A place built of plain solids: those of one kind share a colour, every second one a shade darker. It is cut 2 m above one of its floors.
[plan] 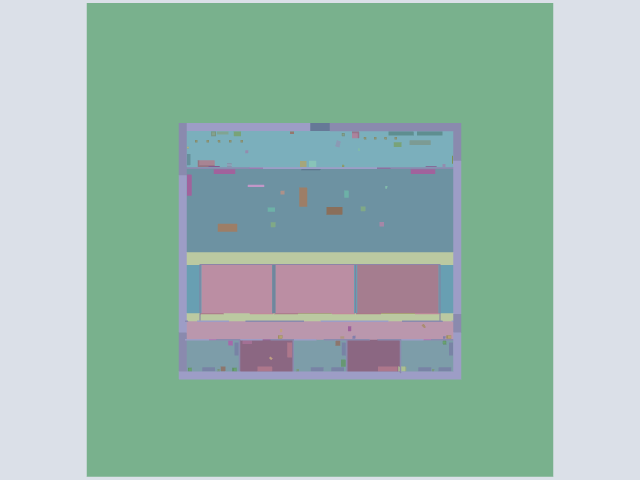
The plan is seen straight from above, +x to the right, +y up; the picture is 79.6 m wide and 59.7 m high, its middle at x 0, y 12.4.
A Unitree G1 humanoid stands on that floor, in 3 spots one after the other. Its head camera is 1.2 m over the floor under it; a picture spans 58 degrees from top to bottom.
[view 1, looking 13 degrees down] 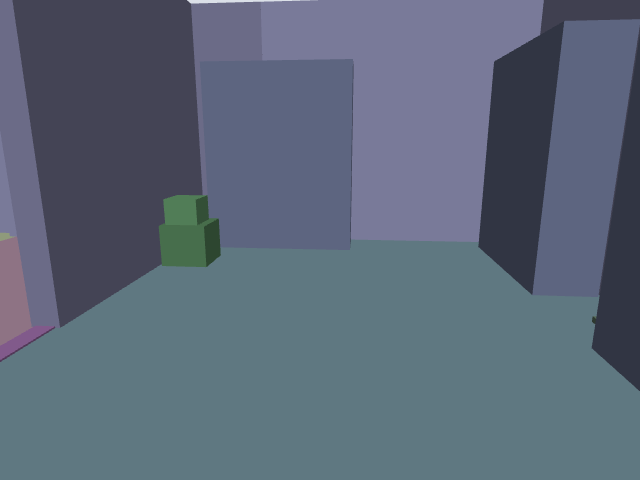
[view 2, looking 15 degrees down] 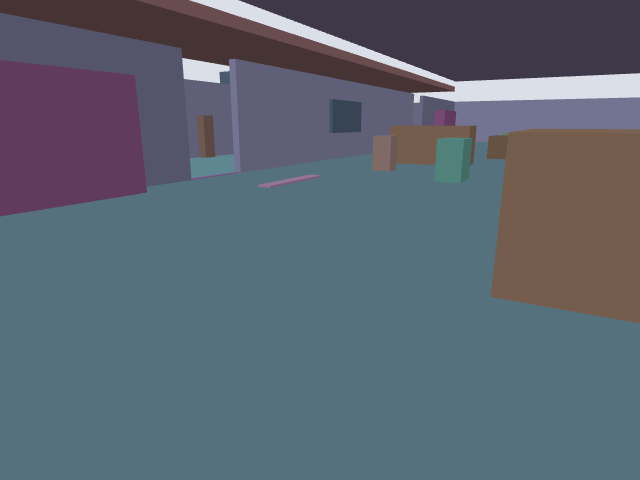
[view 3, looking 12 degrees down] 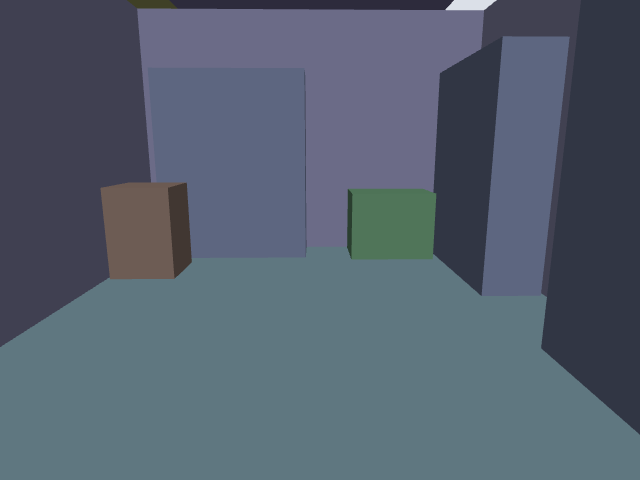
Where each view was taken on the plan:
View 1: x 11.34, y -2.04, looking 5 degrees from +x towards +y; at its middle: shelves_store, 4.85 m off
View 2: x -15.83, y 14.09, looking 29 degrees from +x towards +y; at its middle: floor_yard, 4.64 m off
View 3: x -2.00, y -2.04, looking -1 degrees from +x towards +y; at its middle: wall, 5.36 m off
